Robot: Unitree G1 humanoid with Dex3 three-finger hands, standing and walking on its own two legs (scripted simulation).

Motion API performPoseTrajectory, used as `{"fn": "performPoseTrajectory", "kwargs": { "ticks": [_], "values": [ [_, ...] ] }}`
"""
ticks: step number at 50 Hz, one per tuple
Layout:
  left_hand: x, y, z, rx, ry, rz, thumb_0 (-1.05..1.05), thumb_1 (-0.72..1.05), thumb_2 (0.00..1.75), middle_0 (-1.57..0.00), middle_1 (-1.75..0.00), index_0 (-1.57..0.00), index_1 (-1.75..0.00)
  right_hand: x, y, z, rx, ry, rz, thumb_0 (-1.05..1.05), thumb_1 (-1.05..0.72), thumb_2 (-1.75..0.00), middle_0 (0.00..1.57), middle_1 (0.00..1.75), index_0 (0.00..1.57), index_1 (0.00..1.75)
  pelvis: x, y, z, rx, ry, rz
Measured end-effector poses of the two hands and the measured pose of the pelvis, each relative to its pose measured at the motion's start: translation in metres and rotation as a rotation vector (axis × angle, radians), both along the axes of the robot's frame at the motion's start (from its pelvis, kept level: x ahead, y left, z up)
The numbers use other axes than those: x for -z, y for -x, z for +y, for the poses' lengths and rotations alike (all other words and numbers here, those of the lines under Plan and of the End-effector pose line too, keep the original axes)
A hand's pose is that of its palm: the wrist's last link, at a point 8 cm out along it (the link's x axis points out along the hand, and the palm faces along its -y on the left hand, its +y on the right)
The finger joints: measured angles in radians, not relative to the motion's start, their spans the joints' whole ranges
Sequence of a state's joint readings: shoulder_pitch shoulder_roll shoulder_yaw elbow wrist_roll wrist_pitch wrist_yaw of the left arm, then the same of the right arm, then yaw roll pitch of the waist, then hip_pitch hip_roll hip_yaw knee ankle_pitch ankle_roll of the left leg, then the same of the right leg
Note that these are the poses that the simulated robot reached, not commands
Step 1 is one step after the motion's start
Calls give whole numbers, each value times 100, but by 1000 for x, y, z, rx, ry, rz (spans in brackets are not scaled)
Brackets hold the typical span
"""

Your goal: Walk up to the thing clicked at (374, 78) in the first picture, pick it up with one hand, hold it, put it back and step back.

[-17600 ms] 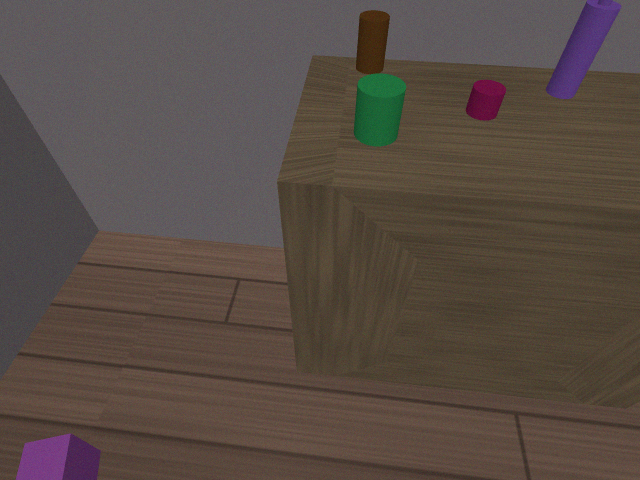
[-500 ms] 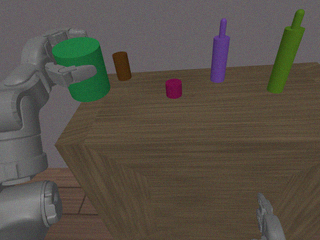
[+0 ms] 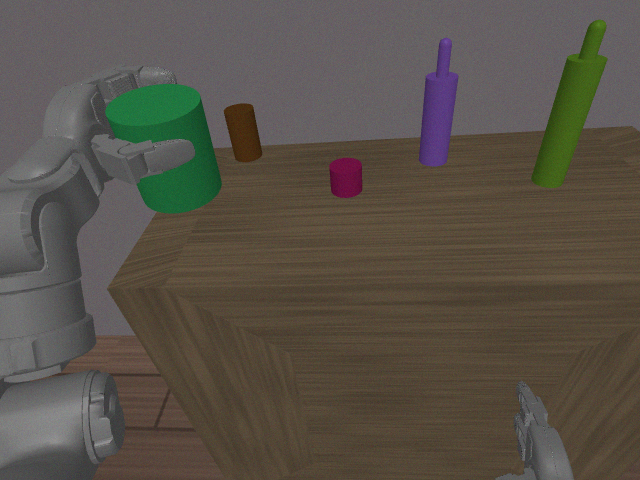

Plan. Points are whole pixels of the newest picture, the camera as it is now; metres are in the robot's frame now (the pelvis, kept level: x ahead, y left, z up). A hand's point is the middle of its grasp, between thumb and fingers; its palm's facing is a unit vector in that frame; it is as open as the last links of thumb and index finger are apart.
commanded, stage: hold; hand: left
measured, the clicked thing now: (169, 149) +0.34 +0.16 +0.31
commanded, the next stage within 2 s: crouch in 1.64 s
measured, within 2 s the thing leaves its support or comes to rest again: neither
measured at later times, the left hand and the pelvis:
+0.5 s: hand (147, 115) +0.34 +0.17 +0.34, palm faces +0.07 -1.00 -0.02, open 11.6 cm; pelvis +0.00 +0.00 +0.00, yaw +0 degrees
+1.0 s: hand (143, 115) +0.34 +0.17 +0.35, palm faces +0.08 -1.00 -0.03, open 11.6 cm; pelvis +0.00 +0.00 +0.00, yaw +0 degrees
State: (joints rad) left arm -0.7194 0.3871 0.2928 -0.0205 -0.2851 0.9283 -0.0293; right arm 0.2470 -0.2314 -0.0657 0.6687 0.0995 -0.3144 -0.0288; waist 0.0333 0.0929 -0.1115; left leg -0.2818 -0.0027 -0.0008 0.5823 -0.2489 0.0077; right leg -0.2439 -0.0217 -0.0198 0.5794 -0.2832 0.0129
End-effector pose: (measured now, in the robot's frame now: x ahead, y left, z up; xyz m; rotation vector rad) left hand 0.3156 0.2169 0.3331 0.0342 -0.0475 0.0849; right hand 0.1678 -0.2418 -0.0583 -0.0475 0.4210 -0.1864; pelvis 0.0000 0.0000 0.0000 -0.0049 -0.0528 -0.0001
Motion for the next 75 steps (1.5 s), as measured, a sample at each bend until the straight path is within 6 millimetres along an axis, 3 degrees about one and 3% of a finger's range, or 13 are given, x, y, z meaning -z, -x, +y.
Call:
{"fn": "performPoseTrajectory", "kwargs": {
  "ticks": [13, 31, 44, 57, 75],
  "values": [
    [-16, -3, 3, 0, 6, -29, -1, -61, 103, -62, -105, -65, -106, 3, 3, 1, 2, 11, 8, -1, 53, -6, 5, 5, 5, 5, 1, 2, 0, -1, 1, 3],
    [-10, -5, 4, -2, 7, -12, -1, -61, 103, -62, -105, -65, -106, 1, 6, 6, 0, 1, -4, -1, 52, -6, 5, 5, 5, 5, 1, 3, 4, 4, 2, 2],
    [-19, -1, 6, 13, -2, -20, -1, -61, 103, -62, -105, -65, -106, 4, 6, 8, -11, 2, -1, -1, 52, -7, 5, 5, 5, 5, 1, 4, 4, 1, 3, 1],
    [-9, 1, 2, 2, -5, -17, -1, -61, 103, -62, -105, -65, -106, 0, 7, 7, -17, -4, -20, -1, 52, -6, 5, 5, 5, 5, 1, 6, 1, 3, 1, 1],
    [-23, -4, 5, -11, 7, -13, -1, -61, 103, -61, -105, -64, -107, -1, 6, 5, -16, 8, -29, -1, 52, -6, 5, 5, 5, 5, 1, 6, -1, 0, -1, 2]
  ]
}}
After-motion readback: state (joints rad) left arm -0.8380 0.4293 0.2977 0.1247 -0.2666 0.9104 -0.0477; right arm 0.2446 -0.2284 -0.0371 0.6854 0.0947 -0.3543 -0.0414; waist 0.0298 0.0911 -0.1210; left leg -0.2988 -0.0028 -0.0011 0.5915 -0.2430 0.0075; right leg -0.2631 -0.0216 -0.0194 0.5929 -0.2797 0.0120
